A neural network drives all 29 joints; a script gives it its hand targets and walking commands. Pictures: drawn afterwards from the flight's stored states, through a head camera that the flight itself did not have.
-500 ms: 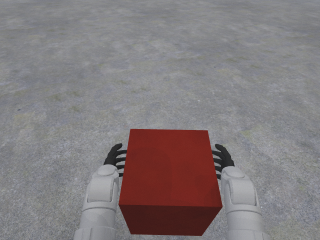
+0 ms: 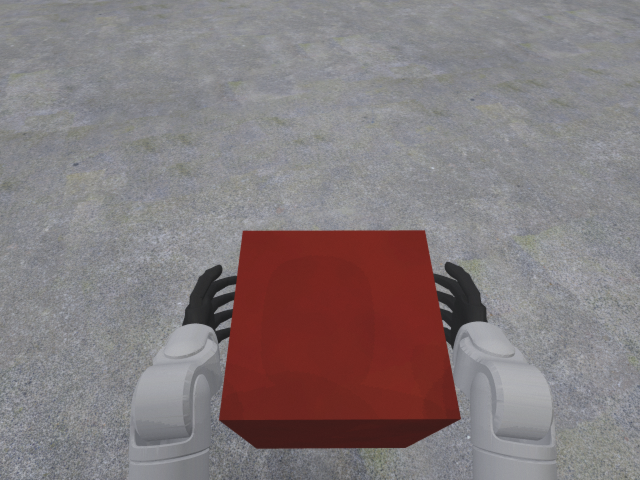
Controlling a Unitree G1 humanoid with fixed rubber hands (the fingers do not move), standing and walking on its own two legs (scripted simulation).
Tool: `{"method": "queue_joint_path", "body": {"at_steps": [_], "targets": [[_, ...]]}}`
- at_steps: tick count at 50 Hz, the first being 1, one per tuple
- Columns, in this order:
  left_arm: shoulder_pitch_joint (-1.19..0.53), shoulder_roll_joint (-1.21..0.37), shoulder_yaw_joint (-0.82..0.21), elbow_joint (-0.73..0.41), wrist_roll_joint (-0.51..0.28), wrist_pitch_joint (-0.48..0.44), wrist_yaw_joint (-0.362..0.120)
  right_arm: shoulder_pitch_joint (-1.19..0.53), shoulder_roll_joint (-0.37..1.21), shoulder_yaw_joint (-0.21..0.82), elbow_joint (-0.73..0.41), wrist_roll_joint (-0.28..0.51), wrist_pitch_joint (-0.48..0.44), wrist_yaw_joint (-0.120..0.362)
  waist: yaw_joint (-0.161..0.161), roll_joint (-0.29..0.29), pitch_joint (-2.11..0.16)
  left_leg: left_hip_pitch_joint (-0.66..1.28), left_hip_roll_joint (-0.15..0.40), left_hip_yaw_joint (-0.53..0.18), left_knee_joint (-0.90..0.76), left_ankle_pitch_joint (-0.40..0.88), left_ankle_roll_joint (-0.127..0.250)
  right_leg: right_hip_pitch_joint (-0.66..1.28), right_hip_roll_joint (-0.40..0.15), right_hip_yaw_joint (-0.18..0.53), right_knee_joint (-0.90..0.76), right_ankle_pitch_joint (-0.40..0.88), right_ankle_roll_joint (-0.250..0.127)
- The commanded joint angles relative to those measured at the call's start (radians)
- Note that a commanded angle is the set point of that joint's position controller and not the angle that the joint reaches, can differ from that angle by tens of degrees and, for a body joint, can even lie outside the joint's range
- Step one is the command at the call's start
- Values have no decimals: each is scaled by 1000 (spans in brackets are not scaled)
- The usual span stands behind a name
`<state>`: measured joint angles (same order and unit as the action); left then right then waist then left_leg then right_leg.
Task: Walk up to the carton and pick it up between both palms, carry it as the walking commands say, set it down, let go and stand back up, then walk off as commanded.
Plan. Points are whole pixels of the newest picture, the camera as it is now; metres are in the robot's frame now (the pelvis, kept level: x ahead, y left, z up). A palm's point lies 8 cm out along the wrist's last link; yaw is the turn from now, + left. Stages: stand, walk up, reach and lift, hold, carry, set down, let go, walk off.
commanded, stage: carry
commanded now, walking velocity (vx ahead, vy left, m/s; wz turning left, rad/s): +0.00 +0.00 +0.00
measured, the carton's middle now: (332, 350) +0.28 +0.01 +0.02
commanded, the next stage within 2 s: none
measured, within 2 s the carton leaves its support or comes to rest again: neither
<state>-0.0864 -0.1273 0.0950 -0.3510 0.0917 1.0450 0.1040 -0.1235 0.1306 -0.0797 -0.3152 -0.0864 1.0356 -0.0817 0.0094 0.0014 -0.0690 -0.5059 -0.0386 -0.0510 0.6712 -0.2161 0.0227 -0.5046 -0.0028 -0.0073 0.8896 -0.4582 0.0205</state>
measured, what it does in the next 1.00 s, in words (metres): walks backwards: right foot, then left foot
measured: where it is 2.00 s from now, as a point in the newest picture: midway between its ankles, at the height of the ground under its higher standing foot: outside the picture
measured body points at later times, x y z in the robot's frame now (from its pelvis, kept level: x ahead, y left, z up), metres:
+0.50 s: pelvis -0.08 +0.00 +0.01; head -0.12 +0.01 +0.46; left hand +0.14 +0.18 +0.10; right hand +0.17 -0.13 +0.10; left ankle -0.06 +0.12 -0.72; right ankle -0.02 -0.11 -0.72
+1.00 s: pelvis -0.10 +0.00 +0.01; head -0.14 -0.01 +0.46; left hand +0.14 +0.16 +0.09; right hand +0.16 -0.14 +0.08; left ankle -0.06 +0.12 -0.72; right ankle -0.02 -0.11 -0.72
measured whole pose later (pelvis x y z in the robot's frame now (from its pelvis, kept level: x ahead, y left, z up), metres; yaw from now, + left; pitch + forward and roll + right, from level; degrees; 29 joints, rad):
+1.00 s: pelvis -0.10 +0.00 +0.01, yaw +4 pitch +3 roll +0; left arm -0.04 -0.13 0.07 -0.30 0.07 1.10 0.12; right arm -0.04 0.13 -0.08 -0.31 -0.07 1.10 -0.11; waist 0.00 0.01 -0.14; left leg -0.39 0.04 0.08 0.53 -0.18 0.00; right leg -0.42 -0.05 -0.12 0.51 -0.14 -0.02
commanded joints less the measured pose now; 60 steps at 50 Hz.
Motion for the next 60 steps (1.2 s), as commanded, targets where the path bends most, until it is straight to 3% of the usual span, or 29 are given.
{"method": "queue_joint_path", "body": {"at_steps": [1, 4, 5, 6, 7, 8, 9, 10, 11, 13, 15, 17, 18, 19, 20, 21, 22, 25, 28, 35, 44, 48, 60], "targets": [[-407, -860, -733, -218, -358, 60, -141, -281, 805, 656, -226, 288, 66, 120, -17, 160, -314, 189, 283, -273, -305, 109, 142, 34, -3, -20, 15, -27, -7], [-360, -829, -717, -246, -370, 104, -124, -241, 768, 632, -273, 275, 110, 85, -11, 177, -314, 177, 206, -176, -278, 27, 100, 194, 41, -106, -343, 44, -6], [-350, -819, -709, -253, -370, 114, -118, -231, 751, 624, -282, 271, 123, 76, -13, 157, -304, 154, 180, -165, -261, -31, 74, 244, 26, -97, -445, 75, -10], [-338, -798, -698, -260, -366, 125, -111, -219, 734, 614, -283, 267, 135, 67, -12, 78, -297, 81, 159, -135, -196, -88, 46, 324, -50, -23, -512, 89, -16], [-318, -772, -675, -254, -350, 132, -103, -225, 721, 622, -304, 272, 152, 59, -2, -168, -225, -82, 61, 0, -38, -152, -16, 318, -253, 235, -620, 1, -85], [-309, -790, -671, -256, -342, 139, -94, -247, 730, 629, -316, 280, 164, 54, -2, -264, -183, -103, 35, 86, 188, -227, -32, 220, -402, 329, -650, 157, -152], [-300, -785, -662, -259, -332, 146, -88, -246, 742, 635, -298, 293, 171, 53, -6, -161, -155, -63, 65, 65, 296, -211, -31, 158, -398, 284, -644, 219, -183], [-304, -772, -653, -271, -325, 149, -84, -272, 746, 648, -303, 312, 176, 56, -7, -93, -146, -26, 70, 60, 355, -163, -31, 117, -350, 210, -633, 197, -189], [-302, -759, -645, -270, -317, 153, -79, -278, 743, 655, -302, 322, 179, 57, -12, -85, -144, -17, 76, 69, 342, -136, -32, 113, -304, 144, -626, 159, -166], [-294, -743, -632, -277, -308, 160, -67, -292, 736, 664, -311, 333, 186, 54, -15, -141, -142, -8, 68, 112, 197, -132, -34, 161, -247, 75, -584, 200, -131], [-256, -717, -608, -261, -291, 171, -53, -267, 708, 647, -295, 328, 201, 44, -8, -172, -156, 23, 56, 138, 58, -168, -32, 202, -248, 88, -565, 205, -144], [-225, -699, -596, -248, -280, 181, -44, -225, 691, 626, -266, 319, 210, 36, -15, -144, -185, 125, 56, 168, -180, -94, -22, 222, -229, 71, -510, 248, -144], [-212, -690, -595, -244, -276, 184, -41, -212, 685, 616, -256, 314, 213, 35, -12, -124, -211, 195, 71, 160, -247, -57, -22, 217, -214, 66, -481, 272, -123], [-205, -683, -596, -234, -273, 185, -39, -204, 681, 609, -245, 308, 215, 35, -9, -93, -236, 283, 130, 108, -267, -7, -18, 173, -208, 53, -440, 303, -91], [-197, -686, -602, -232, -276, 187, -39, -202, 677, 603, -243, 306, 217, 36, -6, -1, -245, 337, 224, -5, -280, 65, -3, 100, -170, 15, -380, 311, -54], [-254, -687, -619, -261, -292, 184, -45, -194, 680, 580, -218, 296, 208, 38, -4, 128, -226, 260, 262, -58, -275, 148, 20, 110, -115, -39, -358, 264, -20], [-293, -700, -630, -265, -300, 181, -50, -208, 688, 573, -217, 293, 201, 39, -6, 133, -209, 208, 251, -41, -301, 98, 29, 147, -103, -60, -348, 218, -13], [-338, -738, -664, -266, -323, 171, -64, -241, 712, 572, -237, 279, 185, 39, -4, 66, -152, 89, 213, 0, -340, -201, 12, 190, -100, -57, -389, 174, -25], [-338, -731, -657, -223, -321, 158, -74, -232, 695, 551, -206, 257, 171, 41, -6, 56, -147, 81, 197, 3, -347, -257, 4, 177, -100, -48, -417, 131, -29], [-352, -716, -596, -108, -272, 101, -92, -280, 675, 534, -122, 234, 119, 67, -3, 11, -153, 88, 170, 21, -315, -235, -8, 160, -122, -11, -487, 53, -36], [-344, -722, -581, -98, -254, 58, -96, -286, 684, 560, -116, 242, 79, 78, -3, -17, -191, 134, 145, 50, -256, -147, -7, 144, -144, 14, -532, 17, -45], [-365, -710, -560, -58, -237, 24, -105, -304, 672, 541, -76, 226, 46, 86, -5, -20, -194, 146, 142, 53, -246, -122, -7, 138, -147, 17, -539, 26, -46], [-322, -713, -594, -125, -252, 16, -101, -253, 671, 568, -136, 241, 35, 80, -6, -12, -228, 188, 152, 55, -241, -27, -6, 183, -149, 2, -520, 142, -47]]}}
